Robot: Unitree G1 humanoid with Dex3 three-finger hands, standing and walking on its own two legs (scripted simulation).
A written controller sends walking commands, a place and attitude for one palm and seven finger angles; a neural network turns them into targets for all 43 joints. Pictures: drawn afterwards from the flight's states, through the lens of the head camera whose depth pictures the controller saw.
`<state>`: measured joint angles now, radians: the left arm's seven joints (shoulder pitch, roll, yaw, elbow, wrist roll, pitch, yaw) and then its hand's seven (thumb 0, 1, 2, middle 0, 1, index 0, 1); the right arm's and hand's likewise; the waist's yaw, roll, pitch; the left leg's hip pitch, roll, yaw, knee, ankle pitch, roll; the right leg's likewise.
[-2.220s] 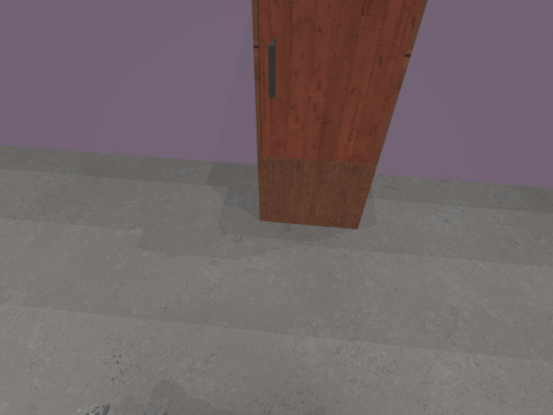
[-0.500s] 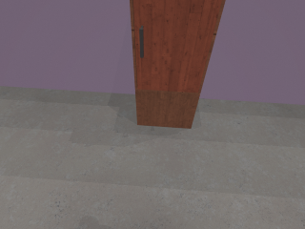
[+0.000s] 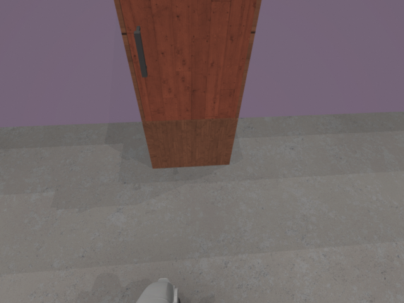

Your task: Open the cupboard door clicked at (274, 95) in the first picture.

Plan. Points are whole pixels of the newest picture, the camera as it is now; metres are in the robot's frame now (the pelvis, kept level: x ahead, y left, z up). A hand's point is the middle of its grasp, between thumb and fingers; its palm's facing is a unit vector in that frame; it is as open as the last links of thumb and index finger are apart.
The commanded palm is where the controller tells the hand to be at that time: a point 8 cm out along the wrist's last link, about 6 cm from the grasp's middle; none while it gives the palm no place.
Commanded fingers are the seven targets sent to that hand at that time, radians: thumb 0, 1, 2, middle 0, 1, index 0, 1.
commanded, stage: turn to face it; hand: left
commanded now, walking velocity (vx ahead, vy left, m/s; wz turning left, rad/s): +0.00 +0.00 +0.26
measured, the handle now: (141, 52) +0.86 +0.29 +0.02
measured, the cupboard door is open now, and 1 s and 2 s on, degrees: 0 0 0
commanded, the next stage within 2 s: take the last steps up to it in 0.38 s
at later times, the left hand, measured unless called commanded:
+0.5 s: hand out of the picture +0.11 +0.22 -0.17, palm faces +0.11 -0.97 -0.22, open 7.3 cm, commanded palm none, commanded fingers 0.00 0.90 0.90 -0.20 -0.30 -0.20 -0.30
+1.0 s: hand (116, 271) +0.20 +0.22 -0.16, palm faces +0.12 -0.97 -0.20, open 7.3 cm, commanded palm none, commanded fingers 0.00 0.90 0.90 -0.20 -0.30 -0.20 -0.30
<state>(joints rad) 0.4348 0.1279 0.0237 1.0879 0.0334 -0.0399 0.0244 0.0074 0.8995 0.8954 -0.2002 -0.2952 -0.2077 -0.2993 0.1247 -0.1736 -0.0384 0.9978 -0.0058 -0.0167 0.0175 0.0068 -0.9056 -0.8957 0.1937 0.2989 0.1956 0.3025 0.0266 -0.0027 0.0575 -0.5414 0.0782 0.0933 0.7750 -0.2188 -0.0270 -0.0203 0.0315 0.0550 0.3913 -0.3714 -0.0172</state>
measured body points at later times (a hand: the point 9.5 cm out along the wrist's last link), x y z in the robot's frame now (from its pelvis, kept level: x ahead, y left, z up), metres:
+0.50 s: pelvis +0.08 +0.03 +0.00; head +0.08 +0.03 +0.45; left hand +0.10 +0.27 -0.15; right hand +0.11 -0.20 -0.16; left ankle +0.13 +0.11 -0.73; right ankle +0.08 -0.09 -0.74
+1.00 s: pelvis +0.18 +0.03 +0.01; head +0.21 +0.03 +0.46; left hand +0.20 +0.27 -0.15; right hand +0.12 -0.18 -0.15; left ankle +0.10 +0.13 -0.73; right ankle +0.25 -0.09 -0.71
